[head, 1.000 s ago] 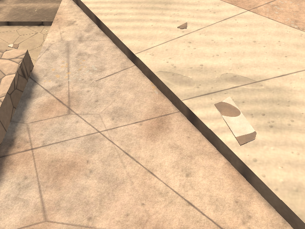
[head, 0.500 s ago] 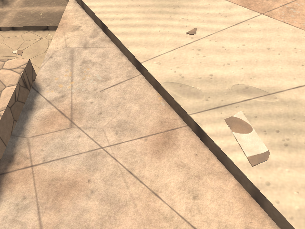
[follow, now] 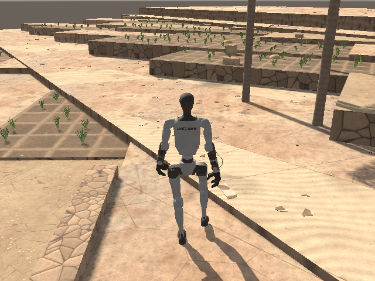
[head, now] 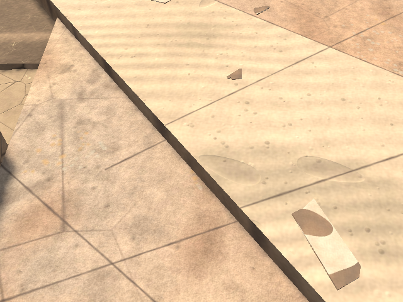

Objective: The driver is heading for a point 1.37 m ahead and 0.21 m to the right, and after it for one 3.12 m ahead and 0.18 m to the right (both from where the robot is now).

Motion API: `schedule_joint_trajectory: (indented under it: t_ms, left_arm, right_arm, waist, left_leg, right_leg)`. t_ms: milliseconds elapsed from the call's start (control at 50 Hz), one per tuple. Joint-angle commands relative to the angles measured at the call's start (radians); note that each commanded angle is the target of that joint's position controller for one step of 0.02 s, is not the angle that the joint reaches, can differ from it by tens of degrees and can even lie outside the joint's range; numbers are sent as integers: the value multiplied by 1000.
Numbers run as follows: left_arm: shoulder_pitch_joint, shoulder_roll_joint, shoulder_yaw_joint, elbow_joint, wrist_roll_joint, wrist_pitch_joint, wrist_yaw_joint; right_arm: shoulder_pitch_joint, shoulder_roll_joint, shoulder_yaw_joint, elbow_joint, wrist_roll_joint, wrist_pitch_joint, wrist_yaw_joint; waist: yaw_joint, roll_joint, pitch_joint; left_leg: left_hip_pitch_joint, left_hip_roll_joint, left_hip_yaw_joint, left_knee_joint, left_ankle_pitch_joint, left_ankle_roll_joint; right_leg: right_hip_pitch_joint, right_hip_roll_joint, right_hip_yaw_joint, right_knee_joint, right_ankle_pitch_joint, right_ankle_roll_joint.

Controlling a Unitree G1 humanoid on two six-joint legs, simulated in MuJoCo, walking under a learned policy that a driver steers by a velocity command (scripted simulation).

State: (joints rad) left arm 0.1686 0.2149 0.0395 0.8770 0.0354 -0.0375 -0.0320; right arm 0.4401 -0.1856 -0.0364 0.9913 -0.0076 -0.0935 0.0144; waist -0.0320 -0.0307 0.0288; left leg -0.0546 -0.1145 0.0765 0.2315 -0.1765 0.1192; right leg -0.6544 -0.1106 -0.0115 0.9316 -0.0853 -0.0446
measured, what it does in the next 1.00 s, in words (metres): walks ahead: right foot, then left foot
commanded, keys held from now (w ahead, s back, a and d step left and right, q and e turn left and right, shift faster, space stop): w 0.64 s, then w+e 0.36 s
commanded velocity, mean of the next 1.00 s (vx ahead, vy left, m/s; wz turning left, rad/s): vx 0.50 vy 0.00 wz -0.11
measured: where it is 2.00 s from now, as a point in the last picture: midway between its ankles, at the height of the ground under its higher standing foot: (251, 158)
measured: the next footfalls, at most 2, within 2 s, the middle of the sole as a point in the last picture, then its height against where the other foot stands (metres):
right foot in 0.26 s outside the picture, level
left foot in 0.82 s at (180, 268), level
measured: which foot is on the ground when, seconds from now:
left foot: down 0.00-0.26, up 0.28-0.80, down 0.82-1.00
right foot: up 0.00-0.24, down 0.26-0.82, up 0.84-1.00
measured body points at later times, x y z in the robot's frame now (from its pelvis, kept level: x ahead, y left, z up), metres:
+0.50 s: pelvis +0.29 -0.05 +0.00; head +0.31 -0.06 +0.45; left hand +0.28 +0.20 -0.14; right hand +0.35 -0.30 -0.15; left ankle +0.31 +0.09 -0.67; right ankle +0.28 -0.11 -0.75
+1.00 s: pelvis +0.55 +0.00 +0.00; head +0.57 +0.01 +0.44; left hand +0.60 +0.25 -0.16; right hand +0.59 -0.26 -0.13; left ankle +0.58 +0.07 -0.75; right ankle +0.49 -0.12 -0.65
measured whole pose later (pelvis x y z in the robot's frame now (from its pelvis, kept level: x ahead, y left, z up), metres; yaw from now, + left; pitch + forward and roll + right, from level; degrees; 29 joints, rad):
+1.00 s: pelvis +0.55 +0.00 +0.00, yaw -8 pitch +0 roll +0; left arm 0.30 0.22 0.07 0.99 0.03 -0.04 -0.01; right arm 0.23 -0.20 -0.05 0.94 -0.02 -0.10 0.00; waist 0.02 -0.03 0.05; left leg -0.22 -0.01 0.17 0.40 -0.18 0.08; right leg -0.48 -0.04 -0.01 1.19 -0.30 -0.09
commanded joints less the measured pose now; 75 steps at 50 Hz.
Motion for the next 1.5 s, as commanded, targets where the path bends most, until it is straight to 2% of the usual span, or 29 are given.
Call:
schedule_joint_trajectory:
  t_ms: [20,180,240,260,280,300,320,360,400,580,700,760,800,820,840,860,880,920,1040,1140,1240,1300,1340,1380,1420,1440,1460,1480,1500]
  left_arm:
    - [-96,32,2,-66,-6,-6,-4]
    - [-266,38,-2,-118,-13,-22,-1]
    - [-41,71,19,-49,-12,-39,20]
    - [138,109,37,8,0,-51,32]
    - [307,204,62,34,29,-57,46]
    - [320,246,74,41,23,-47,35]
    - [241,185,64,41,-13,-39,26]
    - [93,90,38,29,-21,-50,19]
    - [104,34,20,61,-22,-61,26]
    - [286,69,12,145,-27,-75,30]
    - [392,82,10,186,-16,-67,47]
    - [347,109,18,181,-9,-61,54]
    - [308,113,19,174,-16,-58,49]
    - [300,81,10,143,-30,-61,44]
    - [438,-40,-11,133,-76,-54,47]
    - [392,81,22,146,-43,-43,55]
    - [304,81,30,123,-31,-39,50]
    - [233,42,32,108,-17,-28,34]
    - [155,-9,36,52,0,27,9]
    - [-37,-12,35,-27,-5,40,30]
    - [-233,-71,-1,-154,-12,39,55]
    - [-319,-74,-21,-226,0,31,34]
    - [-318,-80,-38,-228,-9,30,3]
    - [-161,-69,-30,-182,-13,38,6]
    - [134,14,3,-116,-35,23,10]
    - [171,115,45,-112,-23,16,15]
    - [101,260,88,-114,-41,26,19]
    - [119,247,89,-107,-25,34,23]
    - [108,203,79,-81,-19,24,28]
  right_arm:
    - [44,-105,-13,-27,4,-16,-6]
    - [140,-122,-8,38,-20,-7,-31]
    - [94,-148,-12,46,-17,-5,-34]
    - [73,-148,-9,41,-10,-5,-33]
    - [74,-95,7,-2,14,-11,-25]
    - [178,-49,9,8,32,-8,-20]
    - [83,-136,-16,3,5,-4,-23]
    - [-38,-103,-14,-31,-8,-9,-15]
    - [-23,-69,-12,-24,-33,18,-3]
    - [-333,-51,-2,-127,-20,46,19]
    - [-501,-65,2,-185,-15,40,13]
    - [-451,-86,-8,-184,-11,20,7]
    - [-200,-124,-30,-104,-22,-4,-10]
    - [-32,-200,-52,-76,-48,-17,-23]
    - [14,-297,-76,-79,-62,-11,-19]
    - [-35,-235,-70,-94,-28,9,-13]
    - [-142,-167,-49,-108,-19,10,-12]
    - [-211,-95,-30,-106,-19,-1,-14]
    - [-102,-83,-24,-47,-12,-36,-21]
    - [47,-67,-13,9,-33,-35,-23]
    - [156,-57,2,63,-57,-30,-33]
    - [145,-56,7,74,-50,-26,-54]
    - [77,-71,9,37,-16,-16,-65]
    - [79,-173,-12,28,7,-13,-68]
    - [39,-257,-43,-6,22,0,-44]
    - [65,-221,-42,-38,26,-5,-30]
    - [40,-111,-26,-128,14,-8,5]
    - [23,-119,-29,-152,1,-22,22]
    - [-25,-95,-27,-161,22,-19,21]
  waist:
    - [0,65,75]
    - [-34,91,88]
    - [73,106,-24]
    - [149,89,-120]
    - [193,-26,-262]
    - [143,-179,-352]
    - [123,-29,-229]
    - [58,16,-41]
    - [9,-2,-10]
    - [43,-24,68]
    - [89,-36,87]
    - [44,-39,60]
    - [-62,-5,-74]
    - [-114,68,-201]
    - [-63,292,-345]
    - [-61,152,-314]
    - [-19,95,-155]
    - [17,85,-28]
    - [60,99,-7]
    - [33,74,71]
    - [29,58,125]
    - [45,58,133]
    - [50,38,112]
    - [104,154,1]
    - [220,257,-207]
    - [228,194,-283]
    - [144,-170,-347]
    - [115,0,-392]
    - [99,76,-281]
  left_leg:
    - [-43,270,-176,-141,213,75]
    - [191,324,-156,-20,520,81]
    - [172,305,-112,244,882,44]
    - [49,273,-85,440,780,25]
    - [-229,205,-39,763,405,-4]
    - [-509,33,-43,1068,-362,-27]
    - [-587,100,-141,1101,-275,-11]
    - [-555,171,-129,999,-119,-16]
    - [-474,197,-117,935,-91,-39]
    - [-592,215,-27,593,148,-95]
    - [-591,175,-19,397,151,-69]
    - [-463,136,-20,318,47,-41]
    - [-114,99,-4,217,86,-7]
    - [152,283,-182,215,59,34]
    - [428,581,-595,153,58,156]
    - [326,554,-665,81,-54,153]
    - [171,513,-515,43,-116,117]
    - [-32,430,-317,-34,-40,59]
    - [-83,399,-88,-69,131,39]
    - [36,434,-67,-77,31,50]
    - [144,452,1,-52,75,11]
    - [102,397,109,-108,135,-18]
    - [-36,362,216,-157,443,0]
    - [38,404,255,56,1259,16]
    - [105,417,242,519,1421,-2]
    - [-138,375,218,855,960,-54]
    - [-527,99,135,1351,-177,-134]
    - [-569,141,-127,1402,-87,-102]
    - [-600,154,-123,1417,-51,-88]
  right_leg:
    - [-32,10,-28,-134,113,18]
    - [0,76,-70,-353,13,-28]
    - [323,167,-109,-445,-74,-88]
    - [576,129,-63,-474,-33,-125]
    - [881,-129,239,-484,-162,-203]
    - [1029,-342,674,-597,-152,-331]
    - [917,-273,617,-642,-201,-292]
    - [653,-188,365,-715,-61,-222]
    - [538,-119,233,-750,66,-175]
    - [542,-47,68,-810,271,-148]
    - [715,-100,101,-746,377,-153]
    - [743,-108,118,-638,537,-138]
    - [659,-39,81,-358,610,-103]
    - [464,16,53,-98,331,-84]
    - [121,180,-43,257,-385,-42]
    - [57,144,49,370,-419,-56]
    - [33,96,62,369,-324,-60]
    - [77,40,55,300,-226,-55]
    - [-15,22,19,393,-114,-37]
    - [-389,27,31,716,-172,-51]
    - [-704,46,27,931,-326,-94]
    - [-609,24,-34,651,-306,-94]
    - [-240,44,-168,263,-251,-111]
    - [16,166,-291,200,-299,-150]
    - [329,255,-209,-22,-300,-212]
    - [572,179,84,-175,-372,-260]
    - [752,-135,789,-476,-236,-369]
    - [728,-179,868,-580,-180,-314]
    - [617,-198,757,-571,-267,-298]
